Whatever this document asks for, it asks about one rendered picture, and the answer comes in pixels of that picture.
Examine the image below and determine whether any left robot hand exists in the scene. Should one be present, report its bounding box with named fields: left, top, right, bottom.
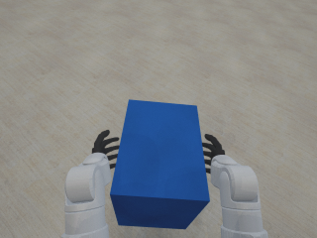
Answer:
left=92, top=130, right=120, bottom=170

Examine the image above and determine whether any carton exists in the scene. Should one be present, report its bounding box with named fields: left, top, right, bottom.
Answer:
left=110, top=99, right=210, bottom=230

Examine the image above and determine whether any robot left forearm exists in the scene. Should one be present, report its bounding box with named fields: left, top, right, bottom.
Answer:
left=60, top=153, right=112, bottom=238

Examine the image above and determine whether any right robot hand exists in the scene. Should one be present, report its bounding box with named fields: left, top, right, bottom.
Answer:
left=202, top=134, right=225, bottom=174

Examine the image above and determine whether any robot right forearm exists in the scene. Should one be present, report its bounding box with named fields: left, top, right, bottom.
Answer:
left=210, top=155, right=268, bottom=238

